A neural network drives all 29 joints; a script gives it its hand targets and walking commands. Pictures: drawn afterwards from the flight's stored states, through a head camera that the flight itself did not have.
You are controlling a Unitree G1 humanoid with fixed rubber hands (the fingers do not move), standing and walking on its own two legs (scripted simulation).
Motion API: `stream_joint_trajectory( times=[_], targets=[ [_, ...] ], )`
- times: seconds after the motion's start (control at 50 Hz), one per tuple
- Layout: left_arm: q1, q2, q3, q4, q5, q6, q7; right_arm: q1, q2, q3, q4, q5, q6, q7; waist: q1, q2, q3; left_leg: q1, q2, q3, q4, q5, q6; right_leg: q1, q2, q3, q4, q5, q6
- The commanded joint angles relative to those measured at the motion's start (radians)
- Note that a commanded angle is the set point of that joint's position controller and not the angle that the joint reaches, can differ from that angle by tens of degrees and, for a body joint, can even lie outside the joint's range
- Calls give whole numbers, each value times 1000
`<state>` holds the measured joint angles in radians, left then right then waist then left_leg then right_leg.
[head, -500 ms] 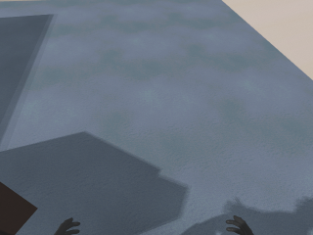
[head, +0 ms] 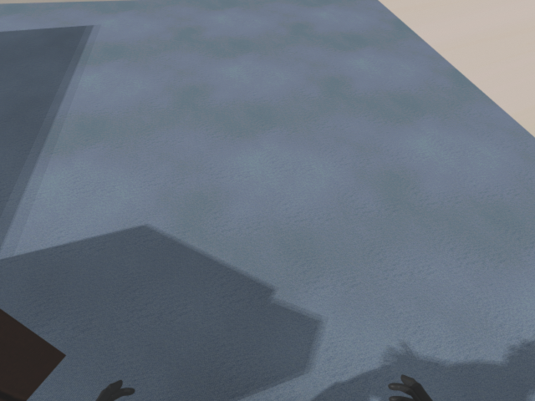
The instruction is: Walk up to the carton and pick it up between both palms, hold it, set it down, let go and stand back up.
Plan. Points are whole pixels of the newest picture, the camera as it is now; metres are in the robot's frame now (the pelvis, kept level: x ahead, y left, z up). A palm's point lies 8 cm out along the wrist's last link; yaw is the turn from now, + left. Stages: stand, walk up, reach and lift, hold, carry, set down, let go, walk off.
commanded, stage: walk up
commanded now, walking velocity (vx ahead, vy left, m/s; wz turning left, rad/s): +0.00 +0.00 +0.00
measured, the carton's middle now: out of the picture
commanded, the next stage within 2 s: none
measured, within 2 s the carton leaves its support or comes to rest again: neither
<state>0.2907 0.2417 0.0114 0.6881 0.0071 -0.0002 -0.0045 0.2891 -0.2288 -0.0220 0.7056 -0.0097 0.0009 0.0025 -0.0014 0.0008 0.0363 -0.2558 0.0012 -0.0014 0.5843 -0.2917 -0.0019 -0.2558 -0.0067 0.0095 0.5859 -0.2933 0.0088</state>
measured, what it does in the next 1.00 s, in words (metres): steps to the left, turning left: left foot, then right foot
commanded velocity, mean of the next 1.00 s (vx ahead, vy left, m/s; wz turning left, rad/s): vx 0.00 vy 0.00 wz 0.00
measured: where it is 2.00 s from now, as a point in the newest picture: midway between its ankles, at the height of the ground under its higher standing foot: outside the picture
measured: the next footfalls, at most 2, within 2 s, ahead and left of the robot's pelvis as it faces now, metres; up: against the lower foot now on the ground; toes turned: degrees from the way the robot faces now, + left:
left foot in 0.46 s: +0.04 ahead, +0.23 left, +0.00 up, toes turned +20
right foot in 0.74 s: +0.08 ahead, +0.05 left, +0.00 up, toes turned +23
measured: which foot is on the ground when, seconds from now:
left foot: down 0.00-0.18, up 0.20-0.44, down 0.46-0.76, up 0.78-1.00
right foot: down 0.00-0.46, up 0.48-0.72, down 0.74-1.00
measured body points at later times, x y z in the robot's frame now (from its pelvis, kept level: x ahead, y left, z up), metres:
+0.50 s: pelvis -0.03 +0.06 -0.03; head -0.02 +0.10 +0.42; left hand +0.01 +0.39 -0.15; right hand +0.14 -0.19 -0.11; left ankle +0.00 +0.22 -0.73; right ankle +0.01 -0.12 -0.72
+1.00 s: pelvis -0.09 +0.12 -0.01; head -0.09 +0.10 +0.44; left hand -0.23 +0.40 -0.10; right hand +0.16 -0.04 -0.13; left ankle -0.16 +0.27 -0.64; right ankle +0.04 +0.04 -0.73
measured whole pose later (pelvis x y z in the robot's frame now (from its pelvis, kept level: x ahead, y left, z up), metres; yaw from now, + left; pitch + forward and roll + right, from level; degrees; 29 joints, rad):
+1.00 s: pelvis -0.09 +0.12 -0.01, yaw +39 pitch -6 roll -2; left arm 0.34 0.29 0.07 0.78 0.09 -0.04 0.08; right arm 0.29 -0.33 -0.08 0.70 -0.06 0.12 0.10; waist 0.00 0.08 0.06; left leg -0.57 0.02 -0.14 1.29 -0.29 -0.06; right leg -0.23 -0.14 -0.23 0.61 -0.26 0.00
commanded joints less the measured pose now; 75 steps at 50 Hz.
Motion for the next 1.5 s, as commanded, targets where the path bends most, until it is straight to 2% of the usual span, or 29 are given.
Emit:
stream_joint_trajectory(
  times=[0.0, 0.1, 0.12, 0.14, 0.16, 0.2, 0.28, 0.38, 0.42, 0.44, 0.46, 0.48, 0.54, 0.62, 0.68, 0.7, 0.72, 0.74, 0.76, 0.86, 1.02, 1.08, 1.12, 1.14, 1.16, 1.2, 1.26, 1.38, 1.48],
  targets=[
    [-5, 129, 40, -81, 0, -26, 6, -3, -138, -35, -93, 1, -26, -6, 0, 1, -22, -10, 79, -96, -127, 69, 34, -13, -75, 89, -126, 69, -39],
    [0, 131, 39, -74, 0, -26, 7, 1, -139, -34, -86, 1, -26, -7, 0, 3, -21, -9, 79, -95, -128, 75, 34, -9, -76, 88, -129, 75, -39],
    [-10, 214, 97, -78, 41, -27, 31, -25, -230, -60, -119, -26, 1, 27, 6, 3, 24, -262, 46, -128, 13, 378, 60, 189, -146, 67, -69, 188, -109],
    [54, 262, 112, -56, 52, -23, 44, -25, -198, -54, -135, -36, 16, 42, 35, -94, -37, -322, 9, -49, 168, 307, 31, 294, -285, 146, -120, 303, -187],
    [75, 295, 124, -48, 59, -20, 51, -44, -162, -46, -154, -57, 33, 45, 54, -194, -27, -362, 15, -20, 349, -157, -5, 271, -467, 236, -207, 461, -301],
    [82, 274, 122, -35, 64, -24, 62, -79, -188, -64, -171, -97, 65, 48, 64, -100, -8, -351, 114, -78, 544, -246, -23, 165, -560, 292, -226, 472, -403],
    [-85, 251, 116, -47, 67, -28, 74, -6, -140, -60, -151, -52, 78, 78, 1, -140, 27, -298, 161, -90, 439, -138, -30, 126, -423, 31, -199, 351, -294],
    [-170, 279, 116, -49, 69, -22, 58, 71, -147, -77, -115, -30, 48, 100, -67, -155, -67, 102, 94, 83, 84, 19, 14, -64, -321, -163, 0, 122, -202],
    [-131, 184, 82, -42, 61, -9, 49, 184, -246, -122, -57, -29, 30, 83, -135, 182, -69, 253, 0, 10, -67, 89, 90, -248, -154, -238, 336, -144, -106],
    [-134, 134, 69, -86, 43, 2, 41, 172, -341, -137, -83, -31, 26, 75, -141, 427, -8, 197, 187, -411, -227, 107, 206, -446, -28, -216, 550, -460, -36],
    [-133, 145, 71, -98, 18, 14, 52, 107, -374, -132, -90, -13, 35, 73, -137, 384, -12, 33, 272, -583, -344, -66, 324, -391, -10, -63, 638, -477, -29],
    [-112, 168, 79, -84, 5, 16, 58, 33, -372, -134, -101, -3, 44, 64, -107, 382, 26, -64, 294, -607, -398, -224, 355, -356, -27, -33, 675, -448, -25],
    [-13, 209, 87, -21, -18, -19, 55, -60, -304, -109, -151, -54, 53, 42, -50, 288, 14, -60, 181, -367, -243, -75, 290, -288, -54, -53, 499, -246, -28],
    [29, 175, 81, -2, -11, -42, 47, -52, -252, -99, -141, -56, 70, 60, -50, 189, -56, -139, 130, -366, -204, -1, 251, -82, -9, -94, 262, -130, -24],
    [151, 150, 78, 14, 4, -47, 53, -125, -223, -76, -145, -39, 78, 66, 36, 85, -75, -328, 60, -359, -114, -97, 155, 225, -1, -83, -57, 99, -44],
    [203, 182, 88, 21, 29, -47, 61, -91, -180, -64, -145, -38, 80, 68, 56, -28, -95, -449, -3, -315, -6, -230, 87, 351, -70, 23, -142, 8, -66],
    [204, 283, 108, 4, 66, -47, 73, -42, -109, -49, -162, -46, 84, 68, 65, -295, -95, -532, -115, -155, 351, -224, 4, 317, -389, 403, -357, -374, -135],
    [90, 296, 106, -25, 88, -38, 92, -13, -186, -67, -154, -79, 95, 54, 11, -161, 12, -530, -53, -177, 528, -199, -27, 88, -563, 543, -445, -542, -160],
    [-2, 320, 119, -25, 87, -37, 100, 0, -232, -90, -136, -88, 107, 54, -17, -183, 65, -467, -17, -166, 644, -173, -28, -55, -595, 540, -500, -616, -224],
    [-92, 188, 86, -21, 80, -66, 91, 56, -223, -95, -61, -58, 96, 91, -58, -110, 139, -389, -1, -145, 765, 25, -60, -126, -334, 66, -373, -356, -157],
    [53, 314, 121, 26, 93, -76, 81, -94, -155, -81, -121, -20, 80, 116, 47, -171, 51, -366, 126, -57, 367, -183, -38, 90, -438, -20, -322, -415, -220],
    [-26, 338, 128, 6, 94, -55, 77, 11, -148, -102, -85, -8, 47, 119, -4, -211, 0, -31, 107, 31, 148, -230, 8, -74, -424, -158, -209, -479, -190],
    [-15, 232, 97, 3, 91, -26, 69, 219, -222, -145, 20, -7, 18, 97, -97, 65, -41, 259, 7, 64, 11, -160, 36, -275, -282, -295, 170, -570, -123],
    [7, 121, 59, -25, 66, -13, 49, 271, -324, -165, 45, -11, 10, 77, -137, 376, 12, 195, 65, -148, -142, -354, 88, -388, -140, -329, 473, -567, -72],
    [-33, 108, 45, -95, 19, -9, 33, 180, -394, -157, 3, -23, 7, 61, -135, 465, 102, 23, 225, -629, -358, -694, 188, -552, -90, -162, 619, -492, -33],
    [-125, 195, 78, -109, -10, 2, 20, 45, -385, -146, -10, 15, 19, 43, -117, 267, 224, -208, 292, -709, -495, -863, 267, -460, -126, -21, 646, -354, -48],
    [73, 196, 80, -31, 5, -32, 23, 10, -297, -117, -46, -28, 17, 22, -52, 262, 123, -54, 215, -466, -304, -543, 246, -428, -136, -32, 568, -196, -44],
    [54, 144, 71, -84, 15, -47, 19, 68, -202, -86, -37, -35, 11, 24, -73, 138, 66, -64, 194, -409, -257, -166, 261, -291, -83, -63, 289, -120, -13],
    [260, 132, 81, -75, 38, -76, 44, 24, -162, -55, -39, -24, 16, 38, 48, -34, -67, -260, 63, -261, 45, -26, 133, 263, -36, -90, -90, 171, -57]
  ],
)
